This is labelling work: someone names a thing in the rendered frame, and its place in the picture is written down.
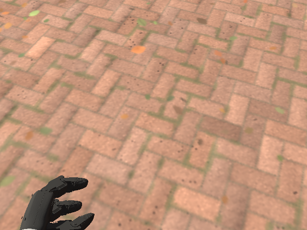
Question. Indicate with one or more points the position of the robot left hand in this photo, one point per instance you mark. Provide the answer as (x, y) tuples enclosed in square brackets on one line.
[(44, 206)]

